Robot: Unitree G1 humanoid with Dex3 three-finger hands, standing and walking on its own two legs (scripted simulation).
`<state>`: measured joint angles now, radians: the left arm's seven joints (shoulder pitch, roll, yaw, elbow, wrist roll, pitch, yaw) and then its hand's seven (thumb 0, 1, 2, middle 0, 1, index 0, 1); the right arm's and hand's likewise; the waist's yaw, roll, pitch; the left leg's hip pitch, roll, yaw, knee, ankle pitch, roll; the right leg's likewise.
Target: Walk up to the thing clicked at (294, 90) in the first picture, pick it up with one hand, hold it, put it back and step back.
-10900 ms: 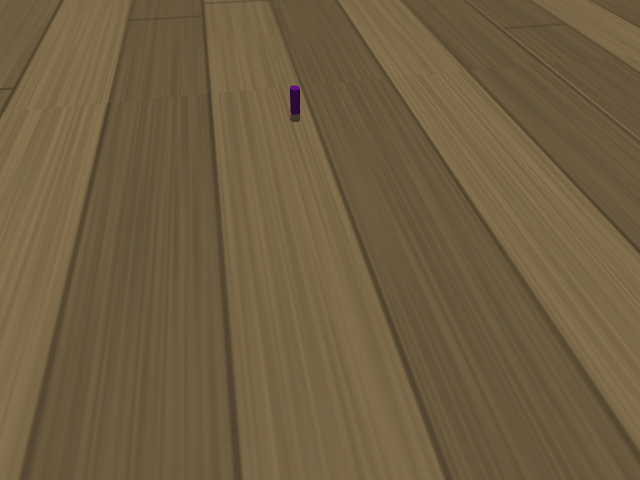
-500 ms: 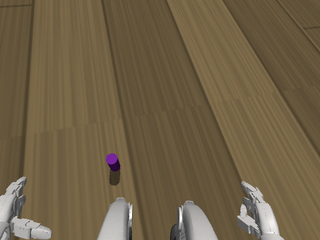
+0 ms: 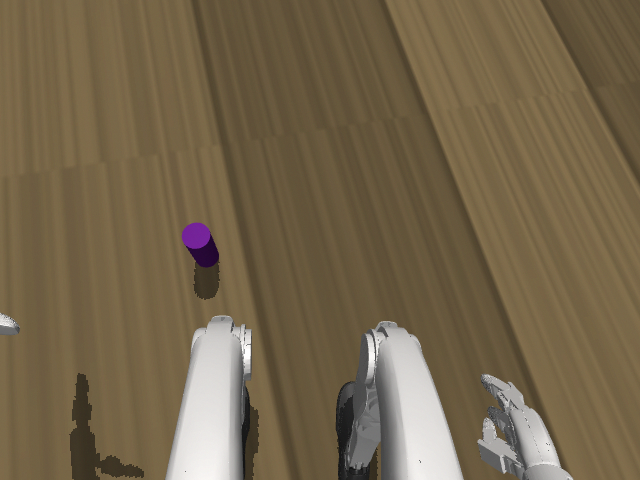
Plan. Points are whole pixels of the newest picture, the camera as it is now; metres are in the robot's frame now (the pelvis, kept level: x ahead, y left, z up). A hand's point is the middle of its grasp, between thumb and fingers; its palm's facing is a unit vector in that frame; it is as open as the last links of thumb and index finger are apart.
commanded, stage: go down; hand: left
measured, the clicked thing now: (202, 246) +0.48 +0.22 -0.42
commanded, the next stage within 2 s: approach in 1.34 s
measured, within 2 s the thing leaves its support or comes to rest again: neither
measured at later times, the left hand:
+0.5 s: hand out of the picture +0.37 +0.40 -0.08, palm faces +0.19 -0.97 -0.11, open 17.4 cm
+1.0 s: hand (2, 228) +0.39 +0.40 -0.10, palm faces +0.19 -0.98 -0.08, open 17.6 cm
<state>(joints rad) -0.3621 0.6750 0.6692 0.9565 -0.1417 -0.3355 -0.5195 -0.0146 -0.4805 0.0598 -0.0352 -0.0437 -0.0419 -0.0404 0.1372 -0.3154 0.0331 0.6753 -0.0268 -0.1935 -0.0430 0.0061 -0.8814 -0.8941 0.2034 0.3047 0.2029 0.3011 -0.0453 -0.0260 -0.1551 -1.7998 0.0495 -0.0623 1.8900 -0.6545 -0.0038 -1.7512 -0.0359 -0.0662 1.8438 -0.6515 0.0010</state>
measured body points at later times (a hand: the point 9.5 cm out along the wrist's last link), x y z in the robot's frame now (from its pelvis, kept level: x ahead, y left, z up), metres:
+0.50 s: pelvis -0.01 +0.00 -0.07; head +0.20 +0.06 +0.32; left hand +0.36 +0.45 -0.07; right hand +0.13 -0.28 -0.17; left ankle +0.08 +0.12 -0.46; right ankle +0.08 -0.13 -0.46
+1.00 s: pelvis -0.02 +0.00 -0.11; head +0.20 +0.06 +0.28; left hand +0.38 +0.46 -0.09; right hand +0.11 -0.29 -0.21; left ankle +0.08 +0.12 -0.46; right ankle +0.08 -0.13 -0.46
